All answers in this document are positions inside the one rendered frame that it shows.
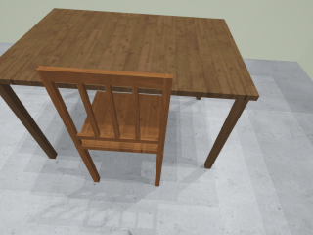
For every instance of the table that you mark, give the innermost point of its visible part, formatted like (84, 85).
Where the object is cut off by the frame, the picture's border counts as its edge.
(201, 53)

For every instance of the chair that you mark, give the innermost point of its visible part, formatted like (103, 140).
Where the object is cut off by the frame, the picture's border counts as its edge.
(117, 122)

